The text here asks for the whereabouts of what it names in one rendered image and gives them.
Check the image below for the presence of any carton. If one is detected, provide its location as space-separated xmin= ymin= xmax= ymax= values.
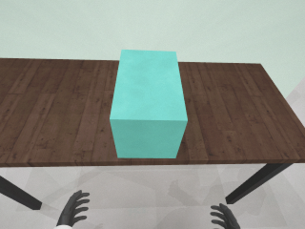
xmin=110 ymin=50 xmax=188 ymax=158

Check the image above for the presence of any right robot hand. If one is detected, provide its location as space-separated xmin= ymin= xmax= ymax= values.
xmin=210 ymin=203 xmax=241 ymax=229

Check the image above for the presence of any left robot hand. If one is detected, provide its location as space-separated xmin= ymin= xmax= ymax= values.
xmin=56 ymin=190 xmax=90 ymax=227

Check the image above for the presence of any table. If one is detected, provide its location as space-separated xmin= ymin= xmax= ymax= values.
xmin=0 ymin=57 xmax=305 ymax=210

